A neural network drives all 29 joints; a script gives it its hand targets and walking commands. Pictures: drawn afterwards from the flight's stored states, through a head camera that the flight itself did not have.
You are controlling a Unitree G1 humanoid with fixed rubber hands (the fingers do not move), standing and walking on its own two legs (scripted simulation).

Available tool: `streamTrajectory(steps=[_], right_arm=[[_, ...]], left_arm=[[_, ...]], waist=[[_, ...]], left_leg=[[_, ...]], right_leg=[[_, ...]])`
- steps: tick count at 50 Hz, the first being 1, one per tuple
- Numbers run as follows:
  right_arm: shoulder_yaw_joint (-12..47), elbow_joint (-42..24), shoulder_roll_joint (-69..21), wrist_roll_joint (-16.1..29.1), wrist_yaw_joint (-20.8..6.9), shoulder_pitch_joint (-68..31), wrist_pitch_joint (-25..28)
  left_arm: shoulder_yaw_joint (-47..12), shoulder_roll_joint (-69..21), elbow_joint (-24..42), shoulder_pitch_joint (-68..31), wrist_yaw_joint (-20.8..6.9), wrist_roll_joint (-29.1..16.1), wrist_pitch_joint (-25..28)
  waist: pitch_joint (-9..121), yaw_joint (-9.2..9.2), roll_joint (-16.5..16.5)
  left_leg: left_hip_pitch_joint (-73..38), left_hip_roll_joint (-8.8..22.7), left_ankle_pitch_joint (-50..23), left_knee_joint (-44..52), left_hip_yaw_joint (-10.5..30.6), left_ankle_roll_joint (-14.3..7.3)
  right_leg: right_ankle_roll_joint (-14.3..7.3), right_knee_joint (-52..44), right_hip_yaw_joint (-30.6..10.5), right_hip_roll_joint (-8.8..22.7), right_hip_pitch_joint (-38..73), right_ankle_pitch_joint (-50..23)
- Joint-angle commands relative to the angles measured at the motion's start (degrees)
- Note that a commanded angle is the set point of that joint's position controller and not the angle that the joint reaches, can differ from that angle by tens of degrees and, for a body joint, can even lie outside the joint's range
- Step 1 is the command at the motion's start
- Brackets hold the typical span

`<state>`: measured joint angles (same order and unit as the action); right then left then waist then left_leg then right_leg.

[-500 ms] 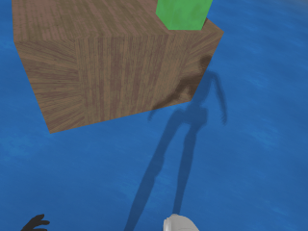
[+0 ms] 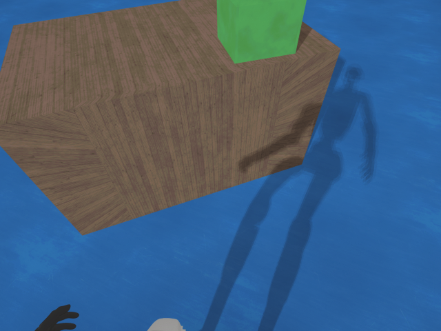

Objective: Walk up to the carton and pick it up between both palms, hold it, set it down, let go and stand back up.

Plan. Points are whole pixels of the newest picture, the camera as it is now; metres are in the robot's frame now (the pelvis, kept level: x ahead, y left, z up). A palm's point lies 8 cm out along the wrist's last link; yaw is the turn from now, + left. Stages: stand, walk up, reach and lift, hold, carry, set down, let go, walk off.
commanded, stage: walk up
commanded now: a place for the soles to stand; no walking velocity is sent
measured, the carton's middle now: (256, 19) +1.15 -0.13 +0.04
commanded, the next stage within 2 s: none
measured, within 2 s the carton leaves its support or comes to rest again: neither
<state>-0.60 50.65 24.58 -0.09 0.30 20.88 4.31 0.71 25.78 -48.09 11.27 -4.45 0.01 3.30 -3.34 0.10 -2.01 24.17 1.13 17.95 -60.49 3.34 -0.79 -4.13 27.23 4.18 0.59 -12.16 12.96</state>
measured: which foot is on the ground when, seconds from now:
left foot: up 0.00-0.32, down 0.34-0.90, up 0.92-1.00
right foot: down 0.00-0.36, up 0.38-0.88, down 0.90-1.00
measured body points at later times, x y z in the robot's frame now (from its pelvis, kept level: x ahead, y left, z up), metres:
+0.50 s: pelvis +0.20 -0.01 -0.01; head +0.21 +0.03 +0.44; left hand +0.31 +0.30 -0.13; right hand +0.25 -0.35 -0.09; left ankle +0.24 +0.07 -0.74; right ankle +0.14 -0.12 -0.66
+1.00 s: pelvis +0.35 -0.16 -0.02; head +0.36 -0.16 +0.43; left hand +0.41 +0.17 -0.12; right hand +0.44 -0.48 -0.13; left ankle +0.27 +0.03 -0.67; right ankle +0.45 -0.22 -0.74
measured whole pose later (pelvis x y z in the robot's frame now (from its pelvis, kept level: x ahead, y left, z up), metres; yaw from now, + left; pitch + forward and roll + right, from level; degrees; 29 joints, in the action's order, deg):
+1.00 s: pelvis +0.35 -0.16 -0.02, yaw +9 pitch -3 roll +4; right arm -0.6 50.1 24.2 0.2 3.3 20.9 4.0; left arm 0.8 24.8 -45.5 12.4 -4.9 0.0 -0.9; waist -4.0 0.2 -4.5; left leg 19.7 -0.1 26.2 -61.3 4.6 -0.7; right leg -2.3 39.9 2.6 2.8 -23.7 14.0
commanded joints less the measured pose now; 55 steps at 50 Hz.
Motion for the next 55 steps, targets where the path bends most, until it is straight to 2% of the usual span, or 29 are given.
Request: streamTrajectory(steps=[1, 7, 13, 15, 16, 17, 18, 19, 20, 21, 22, 24, 26, 28, 30, 34, 39, 42, 43, 44, 45, 46, 47, 48, 50, 52, 53, 54, 55], right_arm=[[-5.4, -1.0, 11.2, 1.2, -0.4, 5.8, -1.3], [-4.6, -1.7, 10.8, 1.2, -0.2, 2.8, -1.9], [-2.9, -5.3, 8.1, 0.4, 1.1, -2.6, -0.2], [-3.4, -3.9, 8.1, -0.6, 1.9, 1.6, 0.8], [-4.1, -2.4, 8.5, -0.8, 2.6, 8.4, 1.1], [-5.7, -1.6, 11.8, -1.0, 3.1, 13.0, 1.2], [-7.1, -2.6, 15.2, -1.0, 3.5, 16.5, 1.1], [-7.7, -2.8, 18.2, -0.5, 3.9, 17.1, 0.9], [-8.5, -3.1, 20.8, 1.6, 4.4, 14.8, 1.1], [-7.7, -3.8, 18.3, 2.0, 4.4, 9.6, 1.5], [-6.9, -4.3, 17.0, 1.3, 4.0, 5.9, 1.9], [-5.4, -4.0, 13.2, 0.1, 3.5, 5.5, 2.8], [-5.5, -2.6, 13.2, 0.3, 2.8, 7.7, 3.3], [-5.5, -3.7, 12.3, 0.8, 2.6, 7.5, 3.3], [-6.3, -3.4, 13.4, 0.9, 2.7, 9.1, 3.5], [-7.1, -3.3, 15.1, 0.5, 3.6, 10.1, 3.1], [-7.8, -5.3, 17.6, 0.0, 4.4, 6.4, 3.2], [-7.4, -6.1, 17.3, -0.1, 4.5, 2.4, 2.7], [-7.0, -6.0, 16.8, -0.6, 4.5, -1.2, 2.6], [-6.1, -6.6, 14.7, -0.5, 4.5, -0.8, 2.2], [-4.6, -6.9, 10.5, -0.2, 4.4, 2.5, 1.8], [-3.7, -5.7, 9.0, 0.1, 4.2, 5.5, 1.1], [-4.4, -4.5, 11.4, 0.0, 4.3, 7.4, 0.0], [-5.6, -3.4, 14.6, 0.1, 4.1, 7.4, -0.5], [-5.8, -0.9, 14.4, 0.4, 2.9, 7.6, -1.1], [-5.6, 0.1, 13.0, 0.6, 2.6, 9.9, -1.3], [-5.4, 0.6, 12.3, 0.8, 2.3, 10.4, -1.4], [-5.6, 0.1, 12.6, 0.4, 2.2, 9.2, -1.4], [-6.2, 0.4, 13.0, 0.5, 2.2, 10.2, -1.5]], left_arm=[[6.9, 10.6, 4.4, 5.1, 1.2, 0.9, 0.7], [7.0, 10.9, 4.9, 2.4, 1.0, 1.6, -0.7], [6.4, 8.1, 6.3, 5.0, 1.7, 1.5, -2.2], [5.8, 7.9, 7.7, 4.5, 2.0, 1.1, -2.7], [5.6, 8.2, 9.0, 2.1, 2.0, 0.7, -3.2], [4.9, 7.3, 9.7, 2.8, 2.1, 0.2, -3.2], [4.5, 5.6, 10.0, 5.2, 1.8, 0.4, -3.4], [5.0, 7.1, 8.9, 4.9, 1.3, 1.2, -3.7], [6.2, 13.8, 9.3, 2.3, 1.6, 1.4, -4.5], [5.7, 13.7, 8.3, -0.2, 1.2, 2.0, -4.1], [5.2, 12.0, 8.0, -0.8, 0.5, 1.8, -3.7], [5.2, 8.2, 7.0, 1.6, -0.4, 1.2, -3.7], [5.3, 7.0, 6.6, 5.0, -1.0, 1.6, -4.0], [5.1, 7.6, 7.4, 5.1, -1.0, 1.9, -4.5], [4.9, 7.7, 7.7, 2.3, -1.0, 2.1, -4.8], [5.4, 8.3, 9.4, -3.0, -0.6, 2.5, -5.5], [6.2, 9.2, 10.6, -5.9, -1.0, 2.1, -4.4], [7.4, 10.2, 9.9, -2.2, -1.0, 2.0, -3.5], [7.6, 9.1, 8.3, 1.3, -0.9, 1.8, -3.3], [9.0, 11.3, 5.7, 8.1, -0.5, 1.9, -2.8], [10.4, 15.1, 3.7, 13.2, 0.3, 2.4, -2.2], [10.6, 18.2, 4.7, 12.7, 1.0, 3.2, -2.1], [10.5, 18.8, 6.0, 7.5, 1.0, 3.0, -2.5], [10.6, 18.6, 7.2, 4.1, 1.0, 1.8, -2.7], [9.0, 12.6, 7.8, 1.4, 0.8, 1.6, -2.5], [7.7, 9.7, 6.8, 0.9, 0.8, 2.0, -2.3], [7.5, 9.6, 6.3, 2.2, 0.7, 1.9, -2.3], [7.2, 9.3, 6.9, 2.5, 0.7, 2.4, -2.2], [7.4, 9.4, 6.9, 2.6, 0.6, 1.6, -2.6]], waist=[[-0.3, 2.21, -6.4], [-3.9, 1.97, -7.2], [3.3, 4.93, -3.4], [7.8, 3.12, -4.3], [11.6, -0.82, -0.9], [14.8, -4.15, 2.0], [17.3, -4.4, 7.8], [14.6, -4.57, 8.7], [12.1, -5.05, 3.8], [4.0, -3.72, -2.9], [-1.2, -2.39, -2.9], [-5.2, -0.82, 1.2], [-2.0, -0.88, 6.5], [3.0, -0.68, 7.9], [3.2, -1.45, 8.1], [1.6, -3.69, 10.2], [1.3, -2.67, 10.2], [4.6, -0.02, 7.6], [5.4, 3.02, 10.0], [7.6, 6.41, 4.0], [9.1, 8.41, -9.5], [6.2, 6.75, -16.4], [4.4, 4.67, -12.4], [3.3, 2.95, -11.1], [-3.7, 0.6, -4.7], [-6.7, -0.24, -8.0], [-5.6, 0.31, -8.1], [-4.6, 0.81, -6.7], [-3.9, 0.92, -6.5]], left_leg=[[6.6, 1.4, -9.1, 2.7, 0.8, 1.1], [5.4, 0.0, -10.5, 10.4, -2.9, 1.1], [5.7, -2.3, -11.9, 31.2, -12.2, 0.4], [-3.2, -4.3, -14.1, 36.7, -13.4, -1.0], [-14.3, -4.2, -18.8, 40.8, -12.3, -2.7], [-29.3, 0.6, -19.3, 37.5, -3.3, -6.1], [-40.3, 12.0, -12.6, 36.5, 16.7, -10.3], [-41.1, 20.9, -1.7, 39.1, 36.3, -15.0], [-36.5, 27.0, 8.5, 43.8, 43.7, -19.1], [-26.9, 24.7, 11.0, 46.5, 37.1, -17.3], [-19.5, 20.1, 8.7, 46.8, 28.1, -15.6], [-12.7, 12.0, -6.2, 46.5, 12.6, -9.6], [-13.3, 7.4, -20.1, 44.0, 5.8, -5.5], [-17.7, 6.8, -26.9, 40.2, 3.6, -6.8], [-19.1, 6.9, -30.5, 38.9, 3.2, -4.7], [-22.5, 10.2, -22.5, 38.3, 9.4, -8.5], [-20.7, 14.6, -21.4, 35.5, 11.6, -10.3], [-16.4, 13.1, -19.7, 29.7, 9.3, -7.8], [-12.8, 10.9, -19.8, 26.2, 5.6, -6.1], [-5.6, 8.1, -15.9, 16.3, 3.4, -4.2], [4.1, 1.2, -3.0, 3.8, 1.9, -1.6], [13.0, -5.5, 14.3, -6.0, -1.0, -0.8], [14.3, -3.6, 13.7, -10.0, -0.1, -0.5], [12.2, -1.7, 9.8, -12.0, 1.1, -1.3], [7.5, 0.7, 2.0, -7.6, 1.9, -1.3], [6.0, 1.7, -2.4, -1.7, 1.6, 0.5], [4.5, 1.1, -3.5, -0.8, 0.8, 0.6], [6.1, 0.2, -4.0, -1.3, -0.5, 0.9], [5.9, 0.0, -4.9, -0.4, 0.4, 1.7]], right_leg=[[6.0, -16.4, -6.1, 9.6, 4.6, -0.5], [11.1, -18.7, -1.7, 6.2, 6.5, -10.3], [4.1, -3.4, 1.5, 4.7, 24.6, -30.5], [2.2, 7.0, 1.8, 5.0, 23.1, -32.3], [1.9, 15.1, 2.2, 5.3, 18.0, -32.8], [3.0, 23.2, 0.5, 3.5, 5.7, -25.4], [4.3, 29.7, -1.9, -1.4, -10.1, 3.5], [4.7, 39.5, -4.8, -4.3, -23.0, 19.8], [3.8, 48.1, -11.0, -0.4, -27.1, 18.6], [2.7, 46.1, -11.5, 2.3, -27.6, 15.1], [3.1, 43.8, -11.0, 3.6, -26.0, 12.2], [2.8, 37.9, -9.7, 5.7, -20.9, 4.1], [3.3, 35.3, -7.1, 3.7, -17.5, 0.2], [3.8, 34.5, -5.4, 3.6, -19.3, 0.1], [3.5, 32.0, -4.6, 4.1, -21.3, -1.2], [4.1, 29.7, -6.7, 6.6, -29.1, -0.3], [3.4, 19.2, -10.1, 8.9, -26.1, -0.2], [2.3, 11.0, -9.5, 7.6, -13.5, 0.6], [1.6, 5.5, -7.3, 6.7, -5.9, -2.8], [1.7, 2.5, -7.8, 5.8, 6.5, -5.6], [2.6, -2.8, -15.2, 9.5, 14.1, 3.2], [3.4, -13.0, -29.9, 19.0, 13.2, 21.1], [1.9, -19.2, -35.3, 22.4, 7.5, 37.4], [4.5, -22.0, -36.1, 22.4, 3.2, 43.4], [8.5, -18.2, -20.7, 14.3, -5.9, 30.8], [7.0, -17.2, -11.0, 8.8, -8.7, 22.5], [7.4, -17.2, -10.6, 8.8, -7.0, 19.5], [4.2, -16.9, -10.5, 8.5, -4.6, 19.0], [5.4, -17.8, -10.8, 8.8, -2.0, 18.3]])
